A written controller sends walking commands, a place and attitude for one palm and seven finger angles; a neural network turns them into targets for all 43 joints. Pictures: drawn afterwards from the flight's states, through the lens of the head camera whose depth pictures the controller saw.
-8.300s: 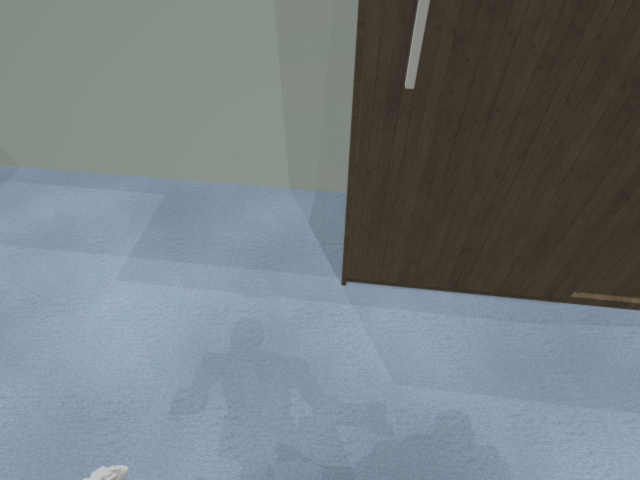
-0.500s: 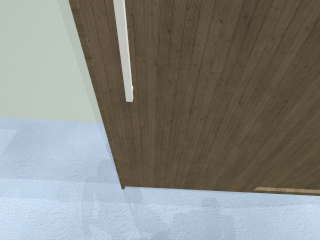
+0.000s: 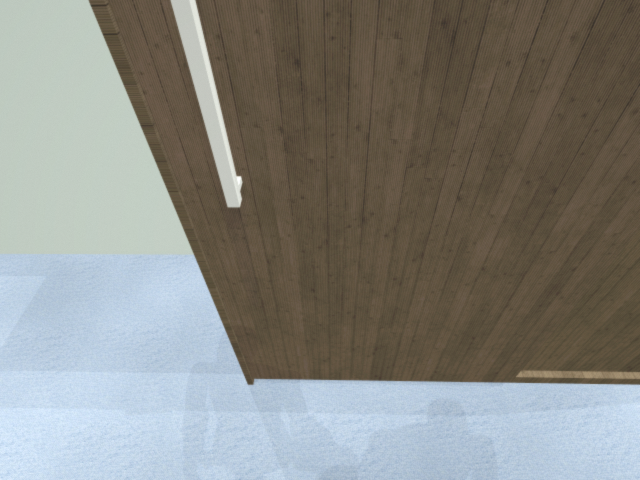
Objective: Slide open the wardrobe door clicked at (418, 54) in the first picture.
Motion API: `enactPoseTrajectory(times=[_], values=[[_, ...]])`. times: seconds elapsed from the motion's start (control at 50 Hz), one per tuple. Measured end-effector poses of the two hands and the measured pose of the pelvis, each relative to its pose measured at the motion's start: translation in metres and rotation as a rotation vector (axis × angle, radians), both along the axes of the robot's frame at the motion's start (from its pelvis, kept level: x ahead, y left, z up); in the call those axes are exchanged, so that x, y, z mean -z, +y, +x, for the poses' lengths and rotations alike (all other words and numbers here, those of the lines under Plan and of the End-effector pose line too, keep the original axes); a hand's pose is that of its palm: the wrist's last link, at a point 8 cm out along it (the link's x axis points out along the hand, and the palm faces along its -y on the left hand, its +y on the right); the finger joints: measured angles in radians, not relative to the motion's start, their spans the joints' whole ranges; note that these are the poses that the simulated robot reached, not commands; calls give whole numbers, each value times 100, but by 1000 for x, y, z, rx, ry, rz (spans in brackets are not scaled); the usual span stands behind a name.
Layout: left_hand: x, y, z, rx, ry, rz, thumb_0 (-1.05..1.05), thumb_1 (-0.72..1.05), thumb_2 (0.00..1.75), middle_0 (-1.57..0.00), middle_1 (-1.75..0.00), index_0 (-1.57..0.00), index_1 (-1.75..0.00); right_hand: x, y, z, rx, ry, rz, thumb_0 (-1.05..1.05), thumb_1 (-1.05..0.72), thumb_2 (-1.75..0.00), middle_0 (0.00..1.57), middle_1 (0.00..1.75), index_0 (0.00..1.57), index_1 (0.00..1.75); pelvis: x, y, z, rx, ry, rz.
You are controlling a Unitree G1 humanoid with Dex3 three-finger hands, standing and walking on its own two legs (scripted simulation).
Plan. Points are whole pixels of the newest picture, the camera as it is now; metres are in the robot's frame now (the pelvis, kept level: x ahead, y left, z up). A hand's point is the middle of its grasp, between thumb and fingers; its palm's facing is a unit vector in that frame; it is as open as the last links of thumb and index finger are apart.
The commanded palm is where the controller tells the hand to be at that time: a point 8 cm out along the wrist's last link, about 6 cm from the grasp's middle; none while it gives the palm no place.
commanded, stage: come to a stop and stand still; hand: left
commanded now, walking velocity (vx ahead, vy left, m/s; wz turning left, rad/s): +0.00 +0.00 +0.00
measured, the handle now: (216, 111) +0.51 +0.16 +0.22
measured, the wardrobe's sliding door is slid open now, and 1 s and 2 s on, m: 0.00 0.00 0.00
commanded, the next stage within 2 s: look again from close up in 0.18 s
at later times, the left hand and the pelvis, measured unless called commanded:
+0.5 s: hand out of the picture +0.00 +0.17 -0.17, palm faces +0.02 -0.98 -0.21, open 7.4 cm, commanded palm none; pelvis -0.01 -0.01 +0.00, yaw +0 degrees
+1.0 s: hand out of the picture +0.00 +0.19 -0.17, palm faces +0.02 -0.98 -0.22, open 7.4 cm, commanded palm none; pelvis -0.02 +0.00 +0.01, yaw +0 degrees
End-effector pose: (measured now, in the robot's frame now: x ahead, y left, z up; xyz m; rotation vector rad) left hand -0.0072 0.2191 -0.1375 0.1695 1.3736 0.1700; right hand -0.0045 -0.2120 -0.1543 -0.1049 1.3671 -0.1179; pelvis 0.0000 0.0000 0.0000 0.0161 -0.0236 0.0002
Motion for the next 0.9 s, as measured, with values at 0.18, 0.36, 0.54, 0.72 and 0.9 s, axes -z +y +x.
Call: enactPoseTrajectory(times=[0.18,0.36,0.54,0.72,0.9], values=[[1,-3,3,1,-16,-7,1,91,89,-20,-30,-20,-30,-7,-11,2,-10,-3,-23,1,-91,-90,19,30,20,30,-2,-7,-4,-1,-3,-4],[0,-2,1,2,-13,-11,0,90,89,-20,-30,-20,-30,-9,-10,-6,-13,15,-23,1,-91,-89,19,30,20,30,-4,-7,-8,0,-1,-5],[0,2,-2,2,-9,-11,0,90,89,-20,-30,-20,-30,-10,-6,-13,-10,34,-21,1,-91,-89,19,30,20,30,-5,-5,-10,0,0,-6],[-1,9,0,5,-14,-7,0,90,89,-20,-30,-20,-30,-11,-5,-13,-9,27,-28,1,-91,-89,20,30,20,30,-5,-1,-12,2,-2,-5],[-2,15,2,9,-26,-1,0,90,89,-20,-30,-20,-30,-13,-7,-8,-13,8,-38,1,-91,-89,20,30,20,30,-6,2,-14,4,-3,-5]])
